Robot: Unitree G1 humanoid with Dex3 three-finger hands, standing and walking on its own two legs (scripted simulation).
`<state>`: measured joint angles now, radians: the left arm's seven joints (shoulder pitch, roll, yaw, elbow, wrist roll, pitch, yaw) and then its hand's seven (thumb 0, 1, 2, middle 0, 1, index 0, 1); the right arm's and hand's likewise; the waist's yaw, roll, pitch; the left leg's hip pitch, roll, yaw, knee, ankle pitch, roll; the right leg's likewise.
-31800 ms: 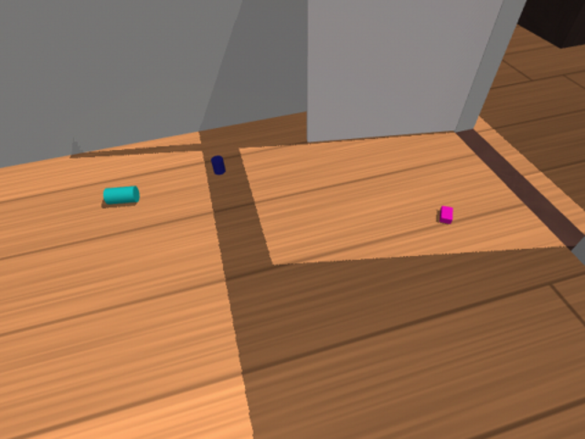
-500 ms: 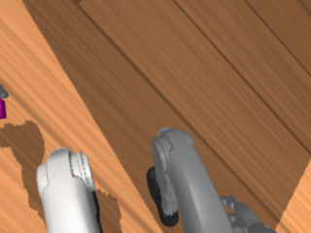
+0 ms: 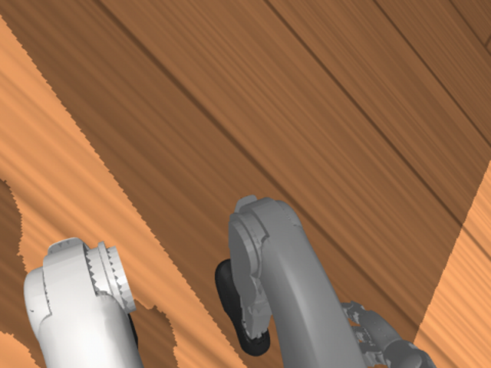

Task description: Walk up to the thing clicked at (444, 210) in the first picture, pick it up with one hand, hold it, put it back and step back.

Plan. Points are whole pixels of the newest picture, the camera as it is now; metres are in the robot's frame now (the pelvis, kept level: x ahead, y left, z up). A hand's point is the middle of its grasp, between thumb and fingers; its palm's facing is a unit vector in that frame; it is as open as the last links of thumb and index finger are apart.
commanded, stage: rest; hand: left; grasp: from above
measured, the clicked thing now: out of the picture +0.43 +0.38 -0.25
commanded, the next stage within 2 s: open in 0.82 s
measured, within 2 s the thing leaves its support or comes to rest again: rests again in 0.42 s
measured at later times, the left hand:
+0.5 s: hand out of the picture +0.42 +0.35 -0.24, palm faces -0.46 -0.10 -0.88, open 7.4 cm
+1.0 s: hand out of the picture +0.42 +0.35 -0.24, palm faces -0.47 -0.10 -0.88, open 7.4 cm
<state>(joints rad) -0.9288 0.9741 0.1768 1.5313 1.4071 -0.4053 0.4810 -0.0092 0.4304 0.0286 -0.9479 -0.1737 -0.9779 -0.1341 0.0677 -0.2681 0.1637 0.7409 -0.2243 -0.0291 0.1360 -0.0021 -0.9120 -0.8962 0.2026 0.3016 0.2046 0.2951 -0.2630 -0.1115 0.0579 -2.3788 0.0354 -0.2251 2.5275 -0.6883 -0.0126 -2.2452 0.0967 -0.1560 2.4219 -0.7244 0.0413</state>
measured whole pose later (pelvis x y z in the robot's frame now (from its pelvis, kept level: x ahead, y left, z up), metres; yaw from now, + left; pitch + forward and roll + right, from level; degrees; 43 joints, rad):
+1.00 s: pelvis +0.00 +0.01 -0.01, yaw -3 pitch +26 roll -14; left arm -0.95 1.07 0.13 1.66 1.38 -0.37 0.58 -0.01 0.44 0.03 -0.93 -0.18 -0.96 -0.13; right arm 0.02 -0.30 0.30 0.68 -0.28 -0.12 0.17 0.00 -0.91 -0.90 0.20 0.30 0.21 0.30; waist -0.32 -0.17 0.14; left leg -2.35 0.04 -0.28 2.58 -0.71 -0.01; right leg -2.21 0.12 -0.20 2.42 -0.72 0.06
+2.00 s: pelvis -0.01 +0.01 +0.00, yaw -3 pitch +25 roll -15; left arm -0.95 1.09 0.12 1.63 1.36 -0.37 0.56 0.00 -0.41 0.92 -0.12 -0.98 -0.14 -0.96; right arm 0.03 -0.32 0.33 0.66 -0.27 -0.15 0.18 0.00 -0.90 -0.90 0.20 0.30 0.21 0.30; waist -0.32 -0.18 0.16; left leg -2.35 0.04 -0.29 2.58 -0.70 0.00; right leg -2.20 0.12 -0.21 2.41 -0.70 0.06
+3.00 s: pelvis -0.01 +0.00 +0.01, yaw +1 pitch +30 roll -11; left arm -0.96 0.93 0.14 1.40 1.31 -0.26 0.39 0.00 -0.38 0.89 -0.18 -0.90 -0.19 -0.88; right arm 0.15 -0.28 0.17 0.70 -0.17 -0.05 0.14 0.00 -0.90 -0.89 0.20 0.30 0.20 0.29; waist -0.26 -0.06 0.01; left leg -2.39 0.02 -0.20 2.46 -0.62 0.00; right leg -2.24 0.07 -0.14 2.36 -0.68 0.04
